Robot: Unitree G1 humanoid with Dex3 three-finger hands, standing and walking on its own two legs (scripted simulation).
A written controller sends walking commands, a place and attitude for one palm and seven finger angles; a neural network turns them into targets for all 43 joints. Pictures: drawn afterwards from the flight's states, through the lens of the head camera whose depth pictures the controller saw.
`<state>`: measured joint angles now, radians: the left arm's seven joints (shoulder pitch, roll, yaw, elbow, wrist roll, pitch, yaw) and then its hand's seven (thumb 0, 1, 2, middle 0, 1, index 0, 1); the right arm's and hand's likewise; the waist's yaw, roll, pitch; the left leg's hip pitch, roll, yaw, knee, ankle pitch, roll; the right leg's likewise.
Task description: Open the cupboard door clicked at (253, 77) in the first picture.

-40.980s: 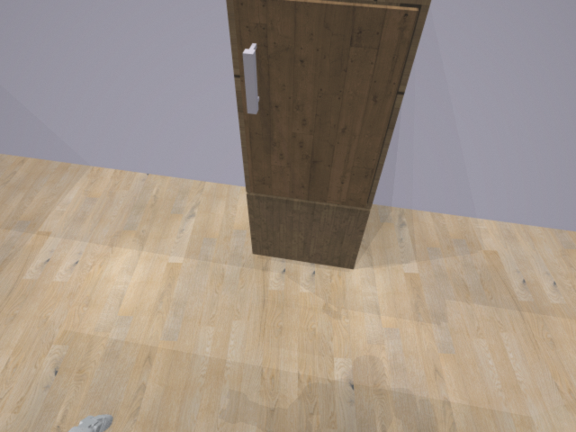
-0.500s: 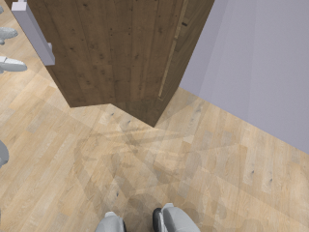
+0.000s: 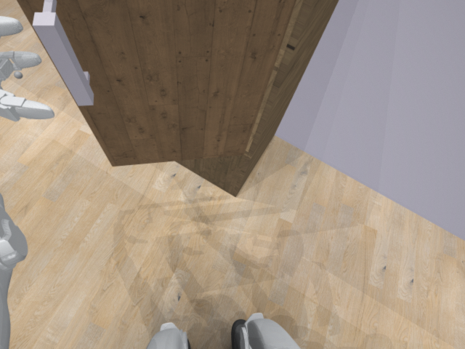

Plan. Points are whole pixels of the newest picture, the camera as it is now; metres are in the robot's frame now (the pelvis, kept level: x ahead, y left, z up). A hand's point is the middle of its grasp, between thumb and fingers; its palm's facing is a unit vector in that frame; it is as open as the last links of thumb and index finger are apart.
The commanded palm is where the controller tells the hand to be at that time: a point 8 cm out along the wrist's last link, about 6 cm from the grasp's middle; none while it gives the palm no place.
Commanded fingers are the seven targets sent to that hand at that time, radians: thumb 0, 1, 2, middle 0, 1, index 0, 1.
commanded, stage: move the hooked fingers beside the handle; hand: left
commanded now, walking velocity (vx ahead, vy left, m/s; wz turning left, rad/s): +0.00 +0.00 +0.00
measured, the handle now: (69, 55) +0.56 +0.21 +0.10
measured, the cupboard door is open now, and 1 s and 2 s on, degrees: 40 40 40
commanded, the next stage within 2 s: slide the fingers in behind the handle in 0.26 s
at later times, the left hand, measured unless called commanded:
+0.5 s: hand (26, 77) +0.51 +0.26 +0.10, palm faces +0.06 -1.00 -0.01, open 14.0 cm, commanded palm +0.50 +0.29 +0.10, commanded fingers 0.00 -0.50 0.30 -0.30 -1.20 -0.30 -1.20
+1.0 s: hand (41, 80) +0.51 +0.24 +0.10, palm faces +0.06 -1.00 +0.01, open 14.0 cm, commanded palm +0.48 +0.27 +0.10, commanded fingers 0.00 -0.50 0.30 -0.30 -1.20 -0.30 -1.20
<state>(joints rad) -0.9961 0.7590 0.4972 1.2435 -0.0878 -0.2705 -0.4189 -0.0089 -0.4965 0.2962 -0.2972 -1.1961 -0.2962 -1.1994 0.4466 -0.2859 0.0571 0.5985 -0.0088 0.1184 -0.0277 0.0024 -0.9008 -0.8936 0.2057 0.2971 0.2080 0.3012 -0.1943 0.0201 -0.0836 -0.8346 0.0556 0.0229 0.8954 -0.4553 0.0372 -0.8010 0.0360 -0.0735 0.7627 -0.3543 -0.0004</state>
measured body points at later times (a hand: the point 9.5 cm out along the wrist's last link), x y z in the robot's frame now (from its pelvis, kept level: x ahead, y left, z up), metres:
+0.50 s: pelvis -0.01 -0.01 +0.00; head +0.13 +0.02 +0.42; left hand +0.50 +0.31 +0.11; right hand -0.03 -0.28 -0.10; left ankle -0.03 +0.09 -0.69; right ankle -0.01 -0.13 -0.69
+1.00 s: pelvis -0.01 +0.00 +0.00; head +0.12 +0.02 +0.43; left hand +0.50 +0.29 +0.11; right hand -0.03 -0.27 -0.10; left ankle -0.03 +0.09 -0.69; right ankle -0.01 -0.13 -0.69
